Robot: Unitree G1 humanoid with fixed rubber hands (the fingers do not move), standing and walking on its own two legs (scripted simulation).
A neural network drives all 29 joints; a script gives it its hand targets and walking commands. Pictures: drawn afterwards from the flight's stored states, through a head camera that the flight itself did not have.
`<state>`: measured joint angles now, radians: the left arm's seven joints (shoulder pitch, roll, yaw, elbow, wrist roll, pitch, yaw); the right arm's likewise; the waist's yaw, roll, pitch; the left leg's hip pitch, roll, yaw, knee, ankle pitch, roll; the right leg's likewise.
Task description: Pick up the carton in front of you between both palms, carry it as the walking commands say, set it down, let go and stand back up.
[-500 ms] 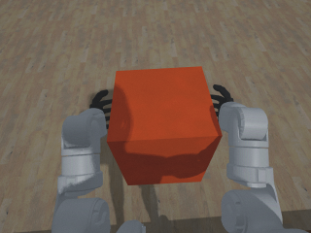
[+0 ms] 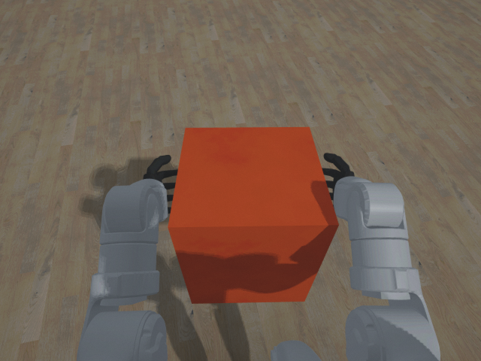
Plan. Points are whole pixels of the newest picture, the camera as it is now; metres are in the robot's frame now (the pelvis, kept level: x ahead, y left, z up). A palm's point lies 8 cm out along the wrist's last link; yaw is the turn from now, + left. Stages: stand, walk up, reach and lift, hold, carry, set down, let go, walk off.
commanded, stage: carry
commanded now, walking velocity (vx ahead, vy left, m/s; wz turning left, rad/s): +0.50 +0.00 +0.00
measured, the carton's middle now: (248, 219) +0.36 -0.02 +0.01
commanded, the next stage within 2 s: none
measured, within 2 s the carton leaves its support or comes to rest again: neither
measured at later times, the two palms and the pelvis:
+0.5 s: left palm (144, 69) +0.67 +0.18 +0.11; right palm (282, 60) +0.71 -0.12 +0.10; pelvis +0.36 -0.01 +0.04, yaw +3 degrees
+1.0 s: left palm (146, 7) +0.95 +0.21 +0.11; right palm (260, 6) +0.94 -0.09 +0.12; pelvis +0.68 +0.06 +0.03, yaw -1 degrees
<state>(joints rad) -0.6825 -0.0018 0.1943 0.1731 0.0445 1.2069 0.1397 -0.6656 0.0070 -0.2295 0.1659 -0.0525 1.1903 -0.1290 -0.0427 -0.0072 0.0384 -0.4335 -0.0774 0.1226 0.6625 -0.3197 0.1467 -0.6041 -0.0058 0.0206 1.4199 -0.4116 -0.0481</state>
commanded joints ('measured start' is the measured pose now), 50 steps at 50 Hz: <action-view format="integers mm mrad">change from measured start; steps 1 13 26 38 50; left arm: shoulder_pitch -682 -424 -245 -51 79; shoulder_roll -1169 -1104 -1082 -1000 -1041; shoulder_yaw -601 -756 -784 -783 -802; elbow -197 -252 -344 -544 -525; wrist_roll -384 -319 -419 -332 -318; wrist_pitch -73 -213 -117 -4 -11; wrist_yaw -184 -220 -308 -312 -291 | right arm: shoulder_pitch -801 -524 -160 1 59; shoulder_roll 1205 1136 1046 1038 1011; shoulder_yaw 673 838 777 812 828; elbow -211 -243 -292 -468 -515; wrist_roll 518 460 264 345 366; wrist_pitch -45 -197 -129 -5 12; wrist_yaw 259 279 209 293 314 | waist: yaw -6 84 70 19 24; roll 76 16 -158 202 134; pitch -561 -646 -465 -413 -285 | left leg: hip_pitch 576 238 -158 605 461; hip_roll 325 164 70 488 324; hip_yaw -423 -68 8 -576 -52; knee -145 306 -13 -417 -495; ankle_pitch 649 652 124 161 374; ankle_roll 64 -135 -180 89 -24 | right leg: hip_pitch -237 788 780 -115 2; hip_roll -46 -93 -203 -49 -82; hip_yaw -16 -57 2 -26 -182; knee -118 -1046 -1109 -158 -807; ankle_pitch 24 821 896 -80 311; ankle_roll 6 -63 -83 27 64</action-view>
